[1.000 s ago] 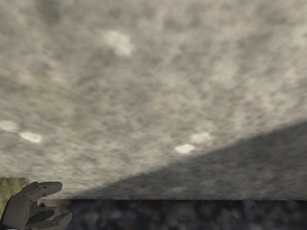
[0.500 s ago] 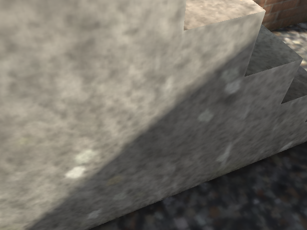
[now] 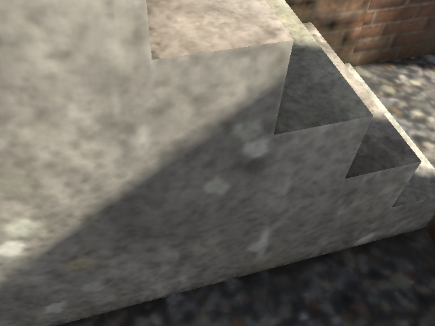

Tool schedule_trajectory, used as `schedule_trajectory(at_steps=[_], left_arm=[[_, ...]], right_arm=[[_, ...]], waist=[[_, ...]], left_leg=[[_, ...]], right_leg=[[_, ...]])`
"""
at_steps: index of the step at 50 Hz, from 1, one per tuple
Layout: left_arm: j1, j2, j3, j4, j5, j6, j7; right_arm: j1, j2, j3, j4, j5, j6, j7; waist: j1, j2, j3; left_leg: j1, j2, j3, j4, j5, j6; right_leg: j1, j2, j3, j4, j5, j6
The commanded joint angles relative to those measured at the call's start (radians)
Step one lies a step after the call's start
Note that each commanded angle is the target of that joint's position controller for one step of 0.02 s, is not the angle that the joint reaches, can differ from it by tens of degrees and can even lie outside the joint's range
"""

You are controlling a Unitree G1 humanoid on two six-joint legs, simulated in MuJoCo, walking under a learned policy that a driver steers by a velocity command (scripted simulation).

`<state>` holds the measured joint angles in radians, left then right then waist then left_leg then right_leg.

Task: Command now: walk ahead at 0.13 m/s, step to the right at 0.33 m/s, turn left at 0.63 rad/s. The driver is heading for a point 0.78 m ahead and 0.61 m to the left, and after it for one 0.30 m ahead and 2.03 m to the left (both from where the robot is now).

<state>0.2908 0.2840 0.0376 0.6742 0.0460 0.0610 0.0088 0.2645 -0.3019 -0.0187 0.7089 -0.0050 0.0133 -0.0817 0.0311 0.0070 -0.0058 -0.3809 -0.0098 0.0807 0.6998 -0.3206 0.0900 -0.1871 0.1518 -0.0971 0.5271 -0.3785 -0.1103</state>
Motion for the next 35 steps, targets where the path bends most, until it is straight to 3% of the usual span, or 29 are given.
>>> schedule_trajectory(at_steps=[1, 2, 3, 4, 5, 6, 8, 10, 11, 12, 13, 14, 15, 16, 17, 18, 19, 20, 21, 22, 23, 24, 26, 29, 30, 32, 33, 34, 35], left_arm=[[-0.131, 0.123, 0.037, -0.167, 0.038, -0.031, 0.019], [-0.042, 0.180, 0.052, -0.176, 0.031, -0.036, 0.011], [-0.057, 0.256, 0.077, -0.176, -0.006, -0.034, 0.008], [-0.120, 0.268, 0.083, -0.204, -0.028, -0.033, 0.008], [-0.124, 0.222, 0.070, -0.220, -0.009, -0.027, 0.003], [-0.106, 0.173, 0.059, -0.238, 0.010, -0.021, -0.005], [-0.101, 0.065, 0.024, -0.237, 0.004, -0.024, -0.023], [-0.123, 0.038, 0.012, -0.237, -0.005, -0.035, -0.019], [-0.168, 0.038, 0.014, -0.265, -0.021, -0.066, -0.010], [-0.135, 0.052, 0.023, -0.230, -0.014, -0.086, -0.005], [-0.081, 0.057, 0.030, -0.184, -0.018, -0.088, 0.000], [0.040, 0.093, 0.040, -0.150, -0.024, -0.088, 0.004], [0.057, 0.192, 0.041, -0.185, -0.003, -0.091, 0.007], [0.041, 0.267, 0.073, -0.173, 0.009, -0.104, 0.001], [-0.040, 0.251, 0.085, -0.180, 0.000, -0.110, 0.001], [-0.140, 0.199, 0.072, -0.190, -0.020, -0.099, 0.008], [-0.202, 0.152, 0.060, -0.201, -0.027, -0.078, 0.026], [-0.257, 0.140, 0.058, -0.202, -0.032, -0.061, 0.041], [-0.247, 0.132, 0.062, -0.188, -0.025, -0.050, 0.042], [-0.218, 0.125, 0.062, -0.166, -0.025, -0.050, 0.048], [-0.195, 0.129, 0.067, -0.154, -0.027, -0.056, 0.049], [-0.164, 0.142, 0.072, -0.140, -0.022, -0.062, 0.048], [-0.147, 0.153, 0.083, -0.126, -0.025, -0.071, 0.047], [-0.155, 0.192, 0.102, -0.109, -0.053, -0.049, 0.052], [-0.168, 0.213, 0.108, -0.104, -0.048, -0.045, 0.049], [-0.173, 0.219, 0.111, -0.088, -0.060, -0.038, 0.044], [-0.210, 0.212, 0.109, -0.089, -0.068, -0.035, 0.049], [-0.210, 0.188, 0.104, -0.082, -0.070, -0.031, 0.051], [-0.181, 0.158, 0.097, -0.053, -0.062, -0.044, 0.040]], right_arm=[[0.319, -0.293, -0.091, 0.032, 0.009, -0.011, -0.001], [0.247, -0.348, -0.096, 0.003, -0.020, -0.017, 0.002], [0.102, -0.304, -0.083, -0.054, -0.022, -0.030, 0.003], [0.010, -0.246, -0.072, -0.086, -0.010, -0.031, -0.004], [-0.045, -0.213, -0.060, -0.104, 0.006, -0.017, -0.005], [-0.079, -0.225, -0.067, -0.124, 0.011, -0.004, -0.010], [-0.110, -0.228, -0.082, -0.155, 0.005, 0.023, -0.012], [-0.118, -0.226, -0.090, -0.160, 0.013, 0.027, -0.019], [-0.116, -0.226, -0.093, -0.103, 0.070, 0.061, -0.022], [-0.112, -0.210, -0.091, -0.107, 0.076, 0.062, -0.023], [-0.100, -0.164, -0.082, -0.120, 0.057, 0.050, -0.021], [-0.137, -0.103, -0.065, -0.157, 0.029, 0.036, -0.009], [-0.086, -0.061, -0.061, -0.184, -0.025, 0.021, 0.000], [0.028, -0.132, -0.082, -0.187, -0.012, -0.006, 0.024], [0.001, -0.174, -0.088, -0.178, 0.016, -0.007, 0.031], [-0.055, -0.204, -0.100, -0.167, 0.040, -0.002, 0.028], [-0.061, -0.193, -0.103, -0.149, 0.038, 0.015, 0.017], [-0.098, -0.188, -0.100, -0.162, 0.026, 0.032, 0.012], [-0.142, -0.178, -0.100, -0.179, 0.007, 0.052, 0.010], [-0.172, -0.150, -0.096, -0.191, 0.009, 0.060, 0.012], [-0.202, -0.119, -0.085, -0.213, 0.013, 0.063, 0.020], [-0.229, -0.102, -0.076, -0.228, 0.004, 0.064, 0.029], [-0.268, -0.091, -0.070, -0.251, 0.007, 0.065, 0.038], [-0.292, -0.065, -0.057, -0.274, -0.004, 0.061, 0.049], [-0.296, -0.072, -0.061, -0.275, -0.007, 0.061, 0.051], [-0.245, -0.047, -0.056, -0.253, 0.004, 0.065, 0.049], [-0.194, -0.057, -0.066, -0.232, 0.014, 0.060, 0.064], [-0.121, -0.062, -0.076, -0.188, 0.018, 0.061, 0.067], [-0.035, -0.095, -0.096, -0.144, 0.032, 0.060, 0.062]], waist=[[-0.168, 0.317, -0.101], [-0.103, 0.406, -0.250], [-0.055, 0.229, -0.118], [-0.036, 0.156, 0.066], [-0.002, 0.051, 0.122], [0.025, 0.059, 0.117], [0.020, 0.108, 0.083], [-0.001, 0.111, 0.012], [0.031, 0.211, -0.035], [0.034, 0.135, -0.029], [0.034, 0.056, -0.033], [0.071, -0.098, -0.042], [0.001, -0.307, -0.114], [-0.066, -0.401, -0.290], [-0.085, -0.330, -0.227], [-0.086, -0.273, -0.129], [-0.093, -0.201, -0.099], [-0.104, -0.163, -0.078], [-0.098, -0.144, -0.077], [-0.084, -0.131, -0.082], [-0.066, -0.143, -0.075], [-0.048, -0.140, -0.090], [-0.036, -0.158, -0.106], [-0.032, -0.154, -0.102], [-0.031, -0.137, -0.095], [-0.044, -0.132, -0.096], [-0.072, -0.129, -0.103], [-0.095, -0.101, -0.112], [-0.125, -0.017, -0.097]], left_leg=[[0.568, 0.254, -0.392, -0.220, 0.626, 0.157], [0.516, 0.468, -0.892, -0.385, 0.290, 0.342], [0.338, 0.472, -0.937, -0.452, 0.006, 0.284], [0.203, 0.400, -0.800, -0.426, -0.067, 0.229], [0.128, 0.315, -0.666, -0.403, -0.039, 0.180], [0.094, 0.243, -0.566, -0.369, 0.014, 0.139], [0.062, 0.127, -0.420, -0.380, 0.104, 0.069], [0.081, 0.112, -0.398, -0.352, 0.223, 0.032], [0.033, 0.007, -0.284, -0.268, 0.259, 0.016], [-0.001, -0.031, -0.248, -0.192, 0.225, -0.023], [-0.113, -0.057, -0.250, -0.080, 0.158, -0.054], [-0.313, -0.090, -0.251, 0.149, -0.116, -0.094], [-0.400, -0.131, -0.263, 0.469, -0.393, -0.146], [-0.357, -0.077, -0.312, 0.629, -0.385, -0.157], [-0.393, -0.014, -0.270, 0.717, -0.310, -0.177], [-0.433, 0.017, -0.236, 0.731, -0.224, -0.194], [-0.378, 0.042, -0.206, 0.741, -0.153, -0.201], [-0.336, 0.049, -0.167, 0.713, -0.102, -0.206], [-0.303, 0.058, -0.149, 0.661, -0.060, -0.198], [-0.274, 0.053, -0.125, 0.614, -0.042, -0.191], [-0.279, 0.060, -0.119, 0.572, -0.044, -0.186], [-0.294, 0.073, -0.124, 0.537, -0.049, -0.178], [-0.288, 0.101, -0.141, 0.448, -0.069, -0.162], [-0.216, 0.117, -0.118, 0.298, -0.133, -0.141], [-0.167, 0.111, -0.097, 0.230, -0.147, -0.123], [-0.058, 0.070, -0.025, 0.061, -0.154, -0.085], [0.018, 0.051, 0.014, -0.046, -0.026, -0.064], [0.116, 0.009, 0.039, -0.164, 0.027, -0.035], [0.263, -0.010, -0.012, -0.269, 0.082, 0.014]], right_leg=[[-0.440, -0.090, 0.072, 0.552, 0.100, 0.186], [-0.489, -0.009, 0.290, 0.801, -0.270, 0.282], [-0.510, -0.055, 0.401, 0.916, -0.199, 0.285], [-0.582, -0.057, 0.382, 0.977, -0.136, 0.307], [-0.580, -0.064, 0.345, 0.941, -0.073, 0.305], [-0.543, -0.075, 0.332, 0.847, -0.028, 0.298], [-0.398, -0.075, 0.253, 0.560, 0.028, 0.259], [-0.266, -0.100, 0.229, 0.346, 0.010, 0.236], [-0.093, -0.111, 0.193, 0.128, 0.037, 0.216], [0.008, -0.046, 0.091, -0.044, 0.215, 0.221], [0.134, -0.032, 0.075, -0.077, 0.308, 0.215], [0.257, -0.176, 0.218, -0.085, 0.451, 0.149], [0.222, -0.466, 0.521, -0.004, 0.990, 0.026], [0.182, -0.608, 0.705, -0.119, 0.906, -0.112], [0.154, -0.580, 0.721, -0.188, 0.592, -0.140], [0.088, -0.514, 0.551, -0.199, 0.454, -0.091], [0.018, -0.456, 0.449, -0.197, 0.428, -0.055], [-0.033, -0.413, 0.353, -0.192, 0.447, -0.031], [-0.063, -0.392, 0.286, -0.201, 0.418, -0.019], [-0.053, -0.384, 0.240, -0.201, 0.404, -0.009], [-0.028, -0.393, 0.223, -0.202, 0.410, -0.011], [0.023, -0.409, 0.221, -0.211, 0.387, -0.014], [0.082, -0.449, 0.216, -0.228, 0.386, -0.022], [0.100, -0.477, 0.164, -0.252, 0.325, -0.014], [0.081, -0.474, 0.144, -0.246, 0.323, -0.006], [0.052, -0.456, 0.082, -0.216, 0.333, 0.021], [0.038, -0.451, 0.050, -0.152, 0.421, 0.032], [0.002, -0.423, -0.003, -0.068, 0.440, 0.073], [-0.118, -0.361, -0.067, 0.100, 0.366, 0.134]])
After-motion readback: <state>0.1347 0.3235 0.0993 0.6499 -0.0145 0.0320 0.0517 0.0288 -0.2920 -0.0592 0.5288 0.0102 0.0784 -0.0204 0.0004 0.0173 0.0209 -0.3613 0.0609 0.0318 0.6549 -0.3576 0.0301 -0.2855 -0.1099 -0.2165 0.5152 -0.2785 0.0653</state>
